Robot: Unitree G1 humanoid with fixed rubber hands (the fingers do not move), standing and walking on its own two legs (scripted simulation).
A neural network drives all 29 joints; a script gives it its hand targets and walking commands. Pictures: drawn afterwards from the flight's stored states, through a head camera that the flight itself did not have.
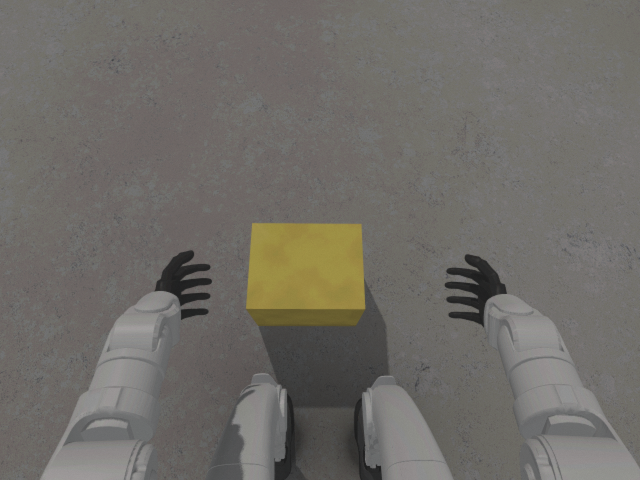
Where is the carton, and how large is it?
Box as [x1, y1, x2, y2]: [246, 223, 364, 325]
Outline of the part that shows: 252,223 246,309 258,325 356,324 364,310 360,224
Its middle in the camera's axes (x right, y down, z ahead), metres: -0.04 +0.10 +1.05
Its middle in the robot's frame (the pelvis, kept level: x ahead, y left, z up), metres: +0.52 +0.03 -0.58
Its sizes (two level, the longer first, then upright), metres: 0.277 0.219 0.220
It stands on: the floor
